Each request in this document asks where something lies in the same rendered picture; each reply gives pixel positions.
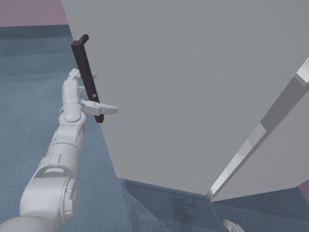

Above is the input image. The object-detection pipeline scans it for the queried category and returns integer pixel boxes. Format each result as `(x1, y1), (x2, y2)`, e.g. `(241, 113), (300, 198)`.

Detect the robot left forearm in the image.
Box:
(20, 103), (86, 216)

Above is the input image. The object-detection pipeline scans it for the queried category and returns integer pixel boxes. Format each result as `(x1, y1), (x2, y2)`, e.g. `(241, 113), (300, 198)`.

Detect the handle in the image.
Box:
(71, 34), (104, 123)

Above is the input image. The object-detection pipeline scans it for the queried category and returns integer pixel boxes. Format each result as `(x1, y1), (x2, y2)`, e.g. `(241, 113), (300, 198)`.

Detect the left robot upper arm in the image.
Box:
(0, 176), (79, 232)

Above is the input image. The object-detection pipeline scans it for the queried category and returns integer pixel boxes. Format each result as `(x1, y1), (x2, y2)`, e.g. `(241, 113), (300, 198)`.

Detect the robot right hand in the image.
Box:
(223, 219), (244, 232)

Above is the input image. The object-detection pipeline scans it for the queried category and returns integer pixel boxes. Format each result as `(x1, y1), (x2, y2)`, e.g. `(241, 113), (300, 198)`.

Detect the robot left hand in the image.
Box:
(62, 68), (118, 116)

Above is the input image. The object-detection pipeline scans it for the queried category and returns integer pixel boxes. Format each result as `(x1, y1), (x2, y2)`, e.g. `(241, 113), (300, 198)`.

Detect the fridge door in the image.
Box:
(61, 0), (309, 195)

